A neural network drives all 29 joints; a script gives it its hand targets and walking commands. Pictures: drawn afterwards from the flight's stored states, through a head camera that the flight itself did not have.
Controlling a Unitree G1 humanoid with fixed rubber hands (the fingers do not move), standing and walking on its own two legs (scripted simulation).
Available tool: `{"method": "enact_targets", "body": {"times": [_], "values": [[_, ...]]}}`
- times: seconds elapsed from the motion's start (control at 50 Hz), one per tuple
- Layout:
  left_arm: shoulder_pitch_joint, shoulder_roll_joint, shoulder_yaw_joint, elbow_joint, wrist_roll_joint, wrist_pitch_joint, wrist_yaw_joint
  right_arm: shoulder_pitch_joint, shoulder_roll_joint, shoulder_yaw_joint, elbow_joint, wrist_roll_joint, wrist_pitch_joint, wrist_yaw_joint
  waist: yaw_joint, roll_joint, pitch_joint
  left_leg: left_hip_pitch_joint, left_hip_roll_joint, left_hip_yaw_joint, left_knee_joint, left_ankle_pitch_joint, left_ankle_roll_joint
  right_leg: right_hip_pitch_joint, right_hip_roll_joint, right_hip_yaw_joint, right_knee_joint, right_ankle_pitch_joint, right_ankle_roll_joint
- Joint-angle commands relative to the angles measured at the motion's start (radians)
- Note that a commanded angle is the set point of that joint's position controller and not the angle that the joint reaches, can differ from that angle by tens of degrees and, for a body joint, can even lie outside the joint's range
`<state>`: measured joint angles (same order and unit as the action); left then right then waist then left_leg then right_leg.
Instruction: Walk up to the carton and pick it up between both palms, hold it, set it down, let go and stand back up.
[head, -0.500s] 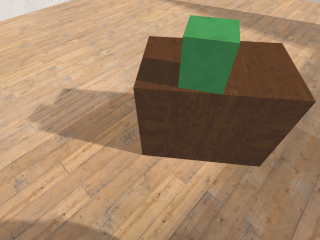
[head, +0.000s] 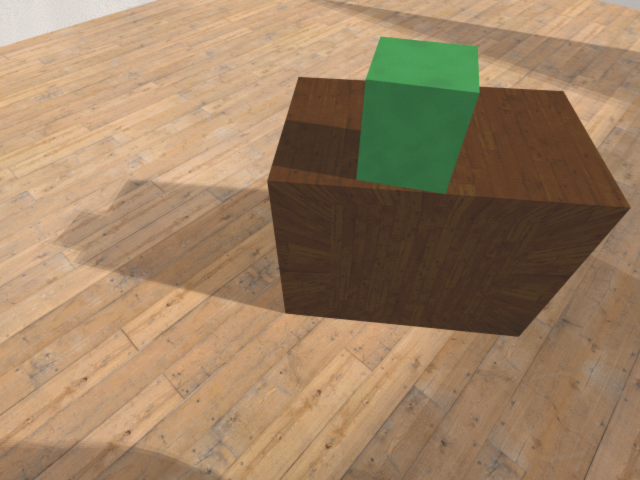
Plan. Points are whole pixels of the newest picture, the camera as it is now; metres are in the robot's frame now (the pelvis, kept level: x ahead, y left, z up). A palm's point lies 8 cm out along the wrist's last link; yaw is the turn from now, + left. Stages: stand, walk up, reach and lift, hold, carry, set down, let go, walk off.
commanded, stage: stand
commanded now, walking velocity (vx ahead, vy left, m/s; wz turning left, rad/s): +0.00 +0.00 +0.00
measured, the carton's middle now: (413, 116) +0.84 -0.19 -0.01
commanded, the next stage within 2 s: walk up in 0.66 s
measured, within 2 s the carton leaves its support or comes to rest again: neither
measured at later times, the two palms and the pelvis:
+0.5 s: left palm out of the picture -0.03 +0.21 -0.14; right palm out of the picture -0.03 -0.20 -0.15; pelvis +0.00 +0.00 +0.00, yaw +0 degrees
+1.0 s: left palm out of the picture -0.02 +0.22 -0.13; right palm out of the picture -0.05 -0.22 -0.14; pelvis +0.01 +0.00 +0.01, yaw -5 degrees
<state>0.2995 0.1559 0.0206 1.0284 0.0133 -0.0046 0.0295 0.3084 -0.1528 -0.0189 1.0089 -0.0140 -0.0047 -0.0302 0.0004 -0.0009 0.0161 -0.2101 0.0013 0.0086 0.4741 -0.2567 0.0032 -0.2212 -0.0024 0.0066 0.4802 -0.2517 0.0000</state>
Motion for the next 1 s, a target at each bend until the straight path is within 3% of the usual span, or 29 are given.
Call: {"method": "enact_targets", "body": {"times": [0.0,0.12,0.14,0.16,0.2,0.22,0.24,0.3,0.36,0.38,0.42,0.44,0.54,0.56,0.58,0.6,0.62,0.64,0.66,0.7,0.74,0.82,0.84,0.86,0.88,0.9,0.92,0.94,0.98], "values": [[0.052,0.075,0.014,-0.001,0.0,-0.011,0.007,0.058,-0.077,-0.016,0.003,0.0,-0.012,-0.006,-0.001,0.002,0.033,-0.011,0.069,-0.076,-0.091,0.098,0.037,-0.002,-0.066,0.07,-0.092,0.104,-0.036],[0.062,0.061,0.009,0.038,-0.001,-0.009,0.009,0.065,-0.063,-0.011,0.045,0.001,-0.01,-0.008,-0.001,0.002,0.047,-0.008,0.07,-0.075,-0.102,0.091,0.034,0.002,-0.067,0.069,-0.103,0.098,-0.034],[0.053,0.035,0.006,0.044,-0.001,-0.01,0.006,0.078,-0.028,0.003,0.065,-0.001,-0.005,-0.013,-0.013,0.042,0.057,-0.004,0.069,-0.062,-0.092,0.113,0.022,-0.005,-0.074,0.074,-0.11,0.104,-0.04],[0.063,0.052,0.008,0.047,-0.001,-0.013,0.005,0.092,-0.037,0.0,0.07,0.002,-0.003,-0.014,-0.013,0.017,0.033,0.02,0.071,-0.066,-0.094,0.104,0.027,-0.019,-0.072,0.07,-0.115,0.078,-0.038],[0.072,0.052,0.008,0.057,-0.002,-0.011,0.01,0.065,-0.034,0.006,0.083,-0.003,0.001,-0.016,-0.002,0.043,0.071,0.003,0.079,-0.07,-0.105,0.083,0.025,-0.025,-0.066,0.069,-0.11,0.08,-0.033],[0.071,0.05,0.009,0.065,-0.002,-0.009,0.012,0.063,-0.045,0.002,0.078,-0.002,-0.001,-0.014,-0.001,-0.012,0.073,-0.027,0.076,-0.08,-0.105,0.068,0.023,0.005,-0.061,0.058,-0.107,0.076,-0.028],[0.056,0.062,0.011,0.062,0.001,-0.007,0.012,0.09,-0.062,-0.001,0.098,0.002,-0.003,-0.012,-0.013,-0.013,0.077,-0.061,0.075,-0.077,-0.115,0.072,0.021,0.042,-0.068,0.059,-0.106,0.092,-0.028],[0.109,0.053,0.013,0.083,-0.008,-0.007,0.01,0.055,-0.044,0.005,0.099,0.003,-0.005,-0.012,0.011,-0.004,0.071,-0.023,0.067,-0.069,-0.103,0.077,0.016,0.017,-0.063,0.066,-0.127,0.03,-0.028],[0.079,0.046,0.011,0.084,-0.005,-0.003,0.01,0.062,-0.028,0.004,0.11,0.005,0.001,-0.008,-0.008,-0.017,0.088,-0.016,0.063,-0.064,-0.094,0.055,0.02,-0.032,-0.068,0.074,-0.147,-0.009,-0.026],[0.072,0.037,0.011,0.08,-0.004,-0.004,0.01,0.049,-0.033,0.002,0.112,-0.001,0.0,-0.012,0.0,0.016,0.071,-0.019,0.067,-0.071,-0.1,0.06,0.017,-0.014,-0.069,0.069,-0.137,0.023,-0.028],[0.08,0.021,0.006,0.089,-0.003,-0.001,0.016,0.068,-0.037,-0.002,0.123,-0.002,0.001,-0.009,-0.011,-0.051,0.069,-0.011,0.06,-0.058,-0.097,0.052,0.01,-0.036,-0.074,0.082,-0.148,-0.014,-0.031],[0.09,0.029,0.009,0.091,-0.006,-0.004,0.016,0.103,-0.036,0.004,0.136,-0.002,-0.003,-0.012,-0.012,0.012,0.061,-0.001,0.074,-0.064,-0.1,0.051,0.017,-0.018,-0.068,0.076,-0.136,0.017,-0.029],[0.102,0.005,0.0,0.097,-0.005,-0.007,0.014,0.084,-0.019,0.006,0.142,0.007,0.0,-0.012,-0.005,-0.014,0.055,-0.041,0.065,-0.068,-0.101,0.064,0.018,0.009,-0.066,0.075,-0.135,0.034,-0.033],[0.102,0.038,0.009,0.093,0.001,-0.005,0.012,0.059,-0.012,0.012,0.145,-0.001,-0.002,-0.01,0.005,0.014,0.086,-0.032,0.072,-0.07,-0.105,0.062,0.019,-0.005,-0.07,0.065,-0.128,0.048,-0.027],[0.104,0.018,0.004,0.108,-0.002,-0.006,0.015,0.067,-0.023,0.009,0.138,0.002,-0.006,-0.014,-0.007,-0.041,0.07,-0.009,0.076,-0.075,-0.097,0.093,0.017,-0.013,-0.071,0.078,-0.136,0.05,-0.031],[0.107,0.016,0.003,0.105,0.0,-0.005,0.017,0.075,-0.02,0.009,0.148,0.003,-0.007,-0.012,-0.004,0.015,0.048,0.004,0.075,-0.069,-0.102,0.083,0.017,0.005,-0.073,0.063,-0.128,0.077,-0.03],[0.103,0.014,0.005,0.108,-0.005,-0.004,0.016,0.088,-0.03,0.006,0.153,0.006,-0.007,-0.011,-0.007,-0.02,0.063,-0.025,0.07,-0.067,-0.1,0.083,0.013,0.011,-0.068,0.069,-0.122,0.066,-0.029],[0.096,0.004,0.001,0.102,-0.006,-0.01,0.014,0.094,-0.049,0.005,0.156,0.003,-0.006,-0.009,-0.014,0.021,0.033,-0.002,0.073,-0.066,-0.106,0.092,0.011,0.016,-0.075,0.078,-0.121,0.078,-0.036],[0.1,0.02,0.002,0.109,0.0,-0.01,0.015,0.093,-0.055,-0.003,0.163,0.002,-0.003,-0.014,-0.014,0.006,0.067,0.011,0.074,-0.068,-0.103,0.091,0.016,-0.025,-0.074,0.077,-0.135,0.057,-0.03],[0.102,0.01,0.005,0.104,-0.003,-0.006,0.014,0.091,-0.026,0.008,0.165,-0.001,0.001,-0.018,-0.003,0.046,0.126,-0.055,0.075,-0.072,-0.116,0.059,0.014,-0.015,-0.067,0.063,-0.126,0.072,-0.022],[0.116,0.017,0.006,0.113,0.001,-0.005,0.017,0.09,-0.019,0.012,0.161,0.002,-0.003,-0.018,-0.005,0.013,0.076,-0.024,0.078,-0.078,-0.125,0.054,0.017,-0.01,-0.063,0.06,-0.119,0.063,-0.024],[0.113,-0.008,-0.004,0.11,0.0,-0.007,0.015,0.098,-0.026,0.012,0.168,0.0,-0.008,-0.012,-0.003,0.017,0.043,-0.02,0.077,-0.083,-0.116,0.076,0.024,0.031,-0.073,0.056,-0.112,0.079,-0.026],[0.192,0.122,0.033,0.077,0.027,-0.019,0.001,0.129,-0.154,-0.024,0.117,-0.049,-0.023,-0.01,-0.006,0.031,-0.028,0.114,0.066,-0.087,-0.064,-0.446,0.066,-0.127,-0.028,0.108,-0.024,-0.475,-0.05],[0.13,0.127,0.034,0.063,0.034,-0.014,-0.005,0.138,-0.166,-0.041,0.119,-0.051,-0.022,-0.014,-0.033,0.071,0.09,0.158,0.129,-0.173,-0.126,-0.608,0.102,-0.358,-0.006,0.087,0.054,-0.555,-0.035],[0.049,0.101,0.025,0.019,0.039,-0.009,-0.01,0.192,-0.176,-0.047,0.121,-0.045,-0.02,-0.02,-0.077,0.134,0.147,0.155,0.248,-0.319,-0.253,-0.72,0.152,-0.467,0.034,0.001,0.212,-0.445,-0.008],[0.003,0.06,0.016,-0.022,0.054,-0.009,-0.019,0.23,-0.188,-0.053,0.134,-0.039,-0.02,-0.026,-0.108,0.192,0.191,0.111,0.394,-0.458,-0.334,-0.716,0.217,-0.508,-0.001,-0.05,0.399,-0.324,0.006],[-0.005,0.048,0.014,-0.045,0.059,-0.016,-0.025,0.237,-0.191,-0.054,0.148,-0.043,-0.027,-0.032,-0.095,0.154,0.247,0.108,0.449,-0.489,-0.342,-0.632,0.242,-0.548,-0.07,0.005,0.432,-0.287,0.007],[0.021,0.044,0.015,-0.05,0.056,-0.024,-0.031,0.21,-0.166,-0.046,0.138,-0.044,-0.036,-0.031,-0.072,0.123,0.215,0.135,0.449,-0.456,-0.349,-0.562,0.241,-0.543,-0.095,0.03,0.453,-0.26,0.012],[0.058,0.066,0.027,-0.054,0.053,-0.033,-0.048,0.15,-0.155,-0.036,0.116,-0.037,-0.05,-0.029,-0.045,0.081,0.169,0.127,0.355,-0.291,-0.338,-0.435,0.195,-0.466,-0.075,0.018,0.482,-0.194,0.029]]}}
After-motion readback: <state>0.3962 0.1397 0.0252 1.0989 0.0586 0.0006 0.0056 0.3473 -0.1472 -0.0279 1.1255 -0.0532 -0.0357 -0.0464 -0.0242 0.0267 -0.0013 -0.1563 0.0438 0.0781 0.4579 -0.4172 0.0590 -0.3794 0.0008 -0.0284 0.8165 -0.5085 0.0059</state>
